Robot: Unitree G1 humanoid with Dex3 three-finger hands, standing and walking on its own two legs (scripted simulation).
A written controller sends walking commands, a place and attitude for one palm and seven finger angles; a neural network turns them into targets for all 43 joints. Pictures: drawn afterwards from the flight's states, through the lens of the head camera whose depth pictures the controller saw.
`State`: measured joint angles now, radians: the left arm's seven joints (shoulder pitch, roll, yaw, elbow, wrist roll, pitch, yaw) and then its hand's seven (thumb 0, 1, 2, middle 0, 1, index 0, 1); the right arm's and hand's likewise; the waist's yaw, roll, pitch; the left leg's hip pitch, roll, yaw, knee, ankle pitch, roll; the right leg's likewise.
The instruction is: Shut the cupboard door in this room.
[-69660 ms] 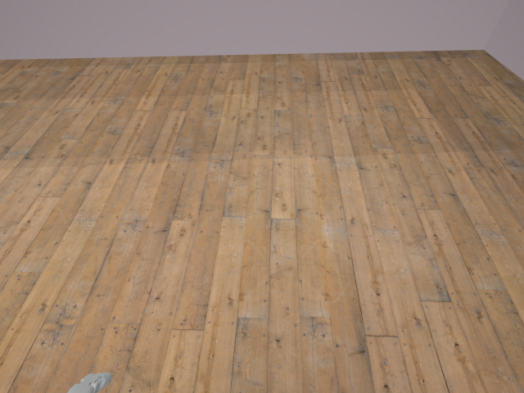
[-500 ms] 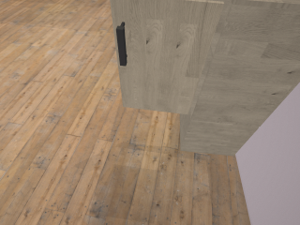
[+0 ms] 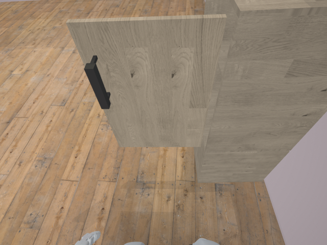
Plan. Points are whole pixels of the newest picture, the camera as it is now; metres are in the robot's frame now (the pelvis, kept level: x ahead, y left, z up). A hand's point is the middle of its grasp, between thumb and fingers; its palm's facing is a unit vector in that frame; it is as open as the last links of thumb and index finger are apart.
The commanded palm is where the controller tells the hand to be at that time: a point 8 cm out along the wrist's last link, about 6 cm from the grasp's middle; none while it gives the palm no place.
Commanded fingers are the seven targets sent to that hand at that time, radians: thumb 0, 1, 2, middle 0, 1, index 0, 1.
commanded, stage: come to a stop and stand still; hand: left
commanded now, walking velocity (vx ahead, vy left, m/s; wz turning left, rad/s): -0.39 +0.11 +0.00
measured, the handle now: (100, 83) +0.54 +0.21 +0.08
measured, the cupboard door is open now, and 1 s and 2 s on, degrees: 88 88 88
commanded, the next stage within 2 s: look again from close up in 1.40 s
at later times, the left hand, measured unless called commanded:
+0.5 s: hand out of the picture +0.07 +0.26 -0.17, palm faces +0.04 -0.98 -0.18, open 7.3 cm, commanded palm none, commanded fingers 0.00 0.90 0.90 -0.20 -0.30 -0.20 -0.30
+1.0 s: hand out of the picture +0.02 +0.19 -0.14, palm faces -0.02 -0.97 -0.24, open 7.2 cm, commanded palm none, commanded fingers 0.00 0.90 0.90 -0.20 -0.30 -0.20 -0.30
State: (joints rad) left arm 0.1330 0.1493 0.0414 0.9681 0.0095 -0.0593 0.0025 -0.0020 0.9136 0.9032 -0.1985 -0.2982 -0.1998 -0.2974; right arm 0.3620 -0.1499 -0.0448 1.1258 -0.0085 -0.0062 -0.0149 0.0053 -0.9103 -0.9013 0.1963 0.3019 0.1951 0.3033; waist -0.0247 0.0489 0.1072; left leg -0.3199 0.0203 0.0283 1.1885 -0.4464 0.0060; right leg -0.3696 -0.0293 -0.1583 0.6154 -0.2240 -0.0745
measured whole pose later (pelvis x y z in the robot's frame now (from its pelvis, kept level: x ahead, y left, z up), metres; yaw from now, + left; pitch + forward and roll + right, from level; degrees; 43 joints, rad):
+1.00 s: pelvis -0.03 +0.01 +0.02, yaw -3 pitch -1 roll +1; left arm 0.25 0.14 0.03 1.06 0.02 0.03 0.03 0.00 0.94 0.90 -0.20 -0.30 -0.20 -0.30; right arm 0.36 -0.18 -0.07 1.11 -0.03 0.06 -0.01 0.00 -0.91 -0.90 0.20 0.30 0.19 0.30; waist -0.03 0.04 -0.02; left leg -0.37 0.03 0.04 0.70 -0.34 -0.02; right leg -0.15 -0.03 -0.06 0.43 -0.27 -0.01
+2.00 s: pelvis -0.02 +0.04 +0.01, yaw -3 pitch -1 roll +0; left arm 0.24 0.19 0.00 1.07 0.01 -0.01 0.03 0.00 0.91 0.90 -0.20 -0.30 -0.20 -0.30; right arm 0.26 -0.18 0.02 1.08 -0.02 -0.02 -0.02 0.01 -0.93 -0.90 0.20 0.30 0.20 0.30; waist 0.00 0.00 0.02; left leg -0.18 -0.01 0.05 0.48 -0.29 0.03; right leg -0.18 -0.05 -0.04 0.50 -0.30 0.03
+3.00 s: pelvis +0.11 -0.02 +0.00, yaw +1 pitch +0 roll +1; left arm 0.16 0.19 0.03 0.98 0.03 -0.03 0.03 0.00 0.93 0.90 -0.20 -0.30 -0.20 -0.30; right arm 0.26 -0.16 -0.04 1.05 -0.01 0.02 -0.03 0.00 -0.91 -0.90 0.20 0.30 0.20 0.30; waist -0.02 0.02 0.11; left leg -0.30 -0.01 0.02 0.97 -0.61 0.00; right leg -0.42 -0.07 -0.07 0.65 -0.23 -0.01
